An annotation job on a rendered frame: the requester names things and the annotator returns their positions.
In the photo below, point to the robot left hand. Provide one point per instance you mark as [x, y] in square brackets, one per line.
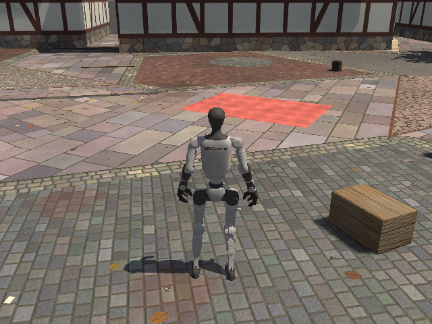
[185, 193]

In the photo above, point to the robot left shin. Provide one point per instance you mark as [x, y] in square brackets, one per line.
[196, 246]

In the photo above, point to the robot shin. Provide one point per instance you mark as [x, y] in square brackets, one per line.
[231, 248]
[196, 246]

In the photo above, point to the robot right hand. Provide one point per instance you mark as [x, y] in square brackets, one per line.
[253, 197]

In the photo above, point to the robot left forearm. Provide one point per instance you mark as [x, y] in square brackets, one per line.
[184, 179]

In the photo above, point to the right robot upper arm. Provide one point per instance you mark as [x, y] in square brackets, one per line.
[240, 153]

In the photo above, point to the robot right forearm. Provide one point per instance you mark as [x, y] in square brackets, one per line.
[249, 180]

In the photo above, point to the robot right shin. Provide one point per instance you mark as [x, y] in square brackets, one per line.
[231, 248]

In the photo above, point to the left robot upper arm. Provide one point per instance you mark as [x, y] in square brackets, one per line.
[191, 154]

